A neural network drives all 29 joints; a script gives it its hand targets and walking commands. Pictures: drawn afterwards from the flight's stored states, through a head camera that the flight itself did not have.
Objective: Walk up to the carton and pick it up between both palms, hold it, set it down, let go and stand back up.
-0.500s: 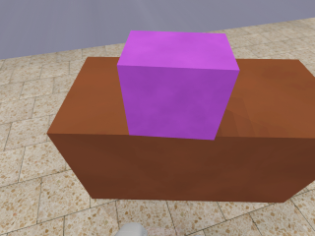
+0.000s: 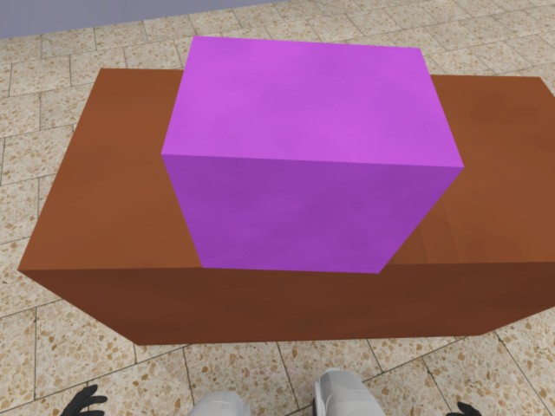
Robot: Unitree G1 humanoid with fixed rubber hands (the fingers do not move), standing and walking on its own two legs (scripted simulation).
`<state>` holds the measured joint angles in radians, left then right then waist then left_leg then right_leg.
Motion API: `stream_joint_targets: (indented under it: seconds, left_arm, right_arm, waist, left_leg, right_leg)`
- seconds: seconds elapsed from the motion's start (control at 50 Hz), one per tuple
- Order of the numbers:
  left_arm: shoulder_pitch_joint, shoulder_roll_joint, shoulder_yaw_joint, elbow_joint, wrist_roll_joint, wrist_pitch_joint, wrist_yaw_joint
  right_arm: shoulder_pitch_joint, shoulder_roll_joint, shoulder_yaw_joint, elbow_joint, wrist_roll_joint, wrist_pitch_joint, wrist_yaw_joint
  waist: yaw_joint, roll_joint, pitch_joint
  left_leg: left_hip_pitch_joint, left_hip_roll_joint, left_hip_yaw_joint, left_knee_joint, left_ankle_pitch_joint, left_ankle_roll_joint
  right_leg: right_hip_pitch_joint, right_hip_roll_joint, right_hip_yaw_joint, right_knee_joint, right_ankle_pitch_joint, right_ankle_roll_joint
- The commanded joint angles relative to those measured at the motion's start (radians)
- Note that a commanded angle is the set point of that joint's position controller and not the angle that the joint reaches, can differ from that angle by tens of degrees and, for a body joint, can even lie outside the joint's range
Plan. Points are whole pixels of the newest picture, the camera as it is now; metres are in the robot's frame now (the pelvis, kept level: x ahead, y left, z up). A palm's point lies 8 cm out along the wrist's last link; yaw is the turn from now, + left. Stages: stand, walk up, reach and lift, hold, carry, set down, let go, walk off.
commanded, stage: walk up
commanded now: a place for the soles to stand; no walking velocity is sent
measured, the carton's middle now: (298, 170) +0.44 -0.02 +0.06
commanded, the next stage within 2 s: none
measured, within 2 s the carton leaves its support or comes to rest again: neither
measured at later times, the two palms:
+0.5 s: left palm (94, 392) +0.15 +0.29 -0.14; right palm (494, 408) +0.12 -0.32 -0.12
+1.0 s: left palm out of the picture +0.05 +0.28 -0.12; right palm out of the picture +0.06 -0.32 -0.13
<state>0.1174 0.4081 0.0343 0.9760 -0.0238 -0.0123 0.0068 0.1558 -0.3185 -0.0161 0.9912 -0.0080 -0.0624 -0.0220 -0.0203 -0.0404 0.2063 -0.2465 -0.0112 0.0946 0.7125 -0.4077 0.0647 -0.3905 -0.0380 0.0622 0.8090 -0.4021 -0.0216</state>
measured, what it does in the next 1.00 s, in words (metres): steps on the spot: right foot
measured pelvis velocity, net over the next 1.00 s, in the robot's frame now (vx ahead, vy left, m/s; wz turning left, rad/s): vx -0.03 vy -0.03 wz -0.01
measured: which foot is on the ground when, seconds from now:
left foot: down 0.00-1.00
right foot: up 0.00-0.02, down 0.04-1.00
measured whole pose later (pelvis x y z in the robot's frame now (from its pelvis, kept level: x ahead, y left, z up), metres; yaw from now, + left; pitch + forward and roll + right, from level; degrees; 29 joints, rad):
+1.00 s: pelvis -0.03 -0.03 -0.01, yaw -1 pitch -5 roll +0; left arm 0.08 0.37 0.03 1.09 0.02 0.00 0.00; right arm 0.05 -0.35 -0.03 1.09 -0.01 0.03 0.01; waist 0.00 0.01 0.17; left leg -0.29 0.02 0.04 0.78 -0.43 0.01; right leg -0.40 -0.02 0.03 0.73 -0.25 0.02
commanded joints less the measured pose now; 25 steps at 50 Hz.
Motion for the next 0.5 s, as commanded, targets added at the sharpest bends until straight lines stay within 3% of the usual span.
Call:
stream_joint_targets:
  seconds: [0.0, 0.02, 0.04, 0.06, 0.08, 0.1, 0.14, 0.16, 0.18, 0.2, 0.22, 0.24, 0.28, 0.32, 0.34, 0.38, 0.42, 0.44, 0.48]
  left_arm:
    - [0.091, 0.208, 0.064, -0.006, 0.028, -0.041, 0.032]
    - [0.090, 0.249, 0.074, -0.016, 0.034, -0.044, 0.036]
    - [0.066, 0.277, 0.079, -0.037, 0.028, -0.042, 0.039]
    - [-0.003, 0.299, 0.079, -0.064, 0.022, -0.039, 0.039]
    - [-0.057, 0.283, 0.070, -0.067, 0.020, -0.034, 0.040]
    - [-0.088, 0.255, 0.059, -0.064, 0.021, -0.025, 0.038]
    - [-0.133, 0.202, 0.040, -0.085, 0.012, -0.015, 0.036]
    - [-0.142, 0.198, 0.040, -0.097, 0.011, -0.015, 0.036]
    - [-0.123, 0.204, 0.042, -0.091, 0.010, -0.015, 0.038]
    - [-0.100, 0.213, 0.045, -0.079, 0.011, -0.019, 0.036]
    - [-0.078, 0.218, 0.043, -0.060, 0.016, -0.023, 0.035]
    - [-0.067, 0.228, 0.049, -0.048, 0.020, -0.027, 0.033]
    - [-0.061, 0.247, 0.058, -0.043, 0.023, -0.029, 0.032]
    - [-0.072, 0.270, 0.063, -0.043, 0.022, -0.025, 0.038]
    - [-0.088, 0.268, 0.060, -0.042, 0.020, -0.023, 0.040]
    - [-0.129, 0.239, 0.046, -0.049, 0.016, -0.017, 0.041]
    - [-0.180, 0.206, 0.036, -0.065, 0.013, -0.009, 0.041]
    - [-0.184, 0.198, 0.034, -0.062, 0.012, -0.006, 0.043]
    - [-0.168, 0.200, 0.038, -0.045, 0.017, -0.004, 0.038]
  right_arm:
    - [-0.060, -0.268, -0.069, -0.077, 0.039, 0.029, -0.014]
    - [-0.062, -0.248, -0.062, -0.082, 0.046, 0.034, -0.012]
    - [-0.036, -0.235, -0.053, -0.069, 0.049, 0.047, -0.013]
    - [-0.009, -0.255, -0.064, -0.055, 0.033, 0.056, -0.019]
    - [0.007, -0.263, -0.067, -0.030, 0.017, 0.052, -0.019]
    - [0.009, -0.266, -0.067, -0.012, 0.014, 0.044, -0.015]
    - [0.003, -0.307, -0.080, 0.011, 0.012, 0.030, -0.004]
    - [-0.010, -0.334, -0.087, 0.011, 0.010, 0.026, -0.003]
    - [-0.037, -0.346, -0.087, 0.000, 0.006, 0.025, -0.004]
    - [-0.061, -0.341, -0.082, -0.003, 0.007, 0.026, -0.006]
    - [-0.100, -0.340, -0.080, -0.006, 0.012, 0.028, -0.009]
    - [-0.129, -0.323, -0.077, -0.009, 0.016, 0.032, -0.011]
    - [-0.137, -0.298, -0.069, -0.010, 0.018, 0.043, -0.010]
    - [-0.119, -0.285, -0.068, -0.001, 0.015, 0.049, -0.010]
    - [-0.102, -0.280, -0.068, 0.011, 0.011, 0.049, -0.009]
    - [-0.093, -0.294, -0.075, 0.025, 0.004, 0.043, -0.006]
    - [-0.106, -0.330, -0.081, 0.022, -0.003, 0.036, -0.004]
    - [-0.115, -0.345, -0.083, 0.016, -0.006, 0.035, -0.005]
    - [-0.154, -0.345, -0.082, 0.006, -0.007, 0.037, -0.009]
  waist:
    - [0.042, 0.061, -0.318]
    - [0.055, -0.031, -0.342]
    - [0.060, -0.067, -0.353]
    - [0.030, -0.153, -0.319]
    - [0.006, -0.193, -0.299]
    - [-0.013, -0.203, -0.299]
    - [-0.032, -0.079, -0.335]
    - [-0.028, -0.038, -0.328]
    - [-0.011, -0.031, -0.328]
    - [0.007, -0.044, -0.336]
    - [0.022, -0.016, -0.349]
    - [0.038, -0.022, -0.362]
    - [0.038, -0.019, -0.412]
    - [0.024, -0.019, -0.417]
    - [0.013, -0.009, -0.415]
    - [-0.012, 0.060, -0.403]
    - [-0.028, 0.145, -0.350]
    - [-0.032, 0.152, -0.320]
    - [-0.012, 0.163, -0.294]
  left_leg:
    - [-0.045, 0.154, -0.101, 0.052, 0.686, 0.004]
    - [-0.114, 0.104, -0.086, 0.175, 0.560, -0.032]
    - [-0.131, 0.037, -0.103, 0.262, 0.320, -0.073]
    - [-0.092, 0.048, -0.135, 0.246, -0.012, -0.085]
    - [-0.059, 0.072, -0.164, 0.172, -0.120, -0.073]
    - [0.000, 0.085, -0.173, 0.039, -0.031, -0.055]
    - [0.096, 0.136, -0.218, -0.119, 0.373, -0.022]
    - [0.091, 0.179, -0.284, -0.140, 0.524, 0.015]
    - [0.081, 0.218, -0.313, -0.112, 0.623, 0.065]
    - [0.094, 0.216, -0.284, -0.060, 0.726, 0.076]
    - [0.066, 0.206, -0.286, -0.038, 0.760, 0.059]
    - [0.020, 0.167, -0.239, -0.016, 0.717, 0.024]
    - [-0.012, 0.100, -0.166, 0.068, 0.556, -0.043]
    - [-0.011, 0.073, -0.146, 0.114, 0.398, -0.065]
    - [0.013, 0.076, -0.152, 0.078, 0.379, -0.061]
    - [0.092, 0.116, -0.202, -0.038, 0.493, -0.031]
    - [0.106, 0.199, -0.312, -0.115, 0.643, 0.040]
    - [0.089, 0.252, -0.370, -0.136, 0.671, 0.092]
    - [0.037, 0.284, -0.387, -0.145, 0.640, 0.147]
  right_leg:
    - [0.310, -0.042, -0.025, -0.203, 0.661, -0.068]
    - [0.350, -0.144, 0.129, -0.209, 0.781, -0.134]
    - [0.311, -0.269, 0.309, -0.240, 0.779, -0.252]
    - [0.217, -0.339, 0.374, -0.249, 0.752, -0.317]
    - [0.166, -0.332, 0.360, -0.215, 0.746, -0.303]
    - [0.113, -0.287, 0.299, -0.189, 0.729, -0.236]
    - [0.071, -0.127, 0.080, -0.060, 0.621, -0.089]
    - [0.055, -0.048, 0.042, 0.004, 0.518, -0.049]
    - [0.059, -0.020, 0.033, 0.025, 0.453, -0.032]
    - [0.077, -0.029, 0.021, 0.005, 0.479, -0.037]
    - [0.117, -0.050, 0.014, -0.041, 0.537, -0.042]
    - [0.186, -0.077, 0.022, -0.072, 0.615, -0.060]
    - [0.237, -0.145, 0.131, -0.096, 0.705, -0.141]
    - [0.209, -0.219, 0.226, -0.115, 0.741, -0.202]
    - [0.188, -0.220, 0.222, -0.112, 0.735, -0.195]
    - [0.108, -0.149, 0.120, -0.056, 0.665, -0.123]
    - [0.009, -0.035, 0.004, 0.029, 0.438, -0.047]
    - [-0.015, -0.001, -0.018, 0.049, 0.315, -0.027]
    - [0.020, 0.012, -0.017, 0.065, 0.114, -0.028]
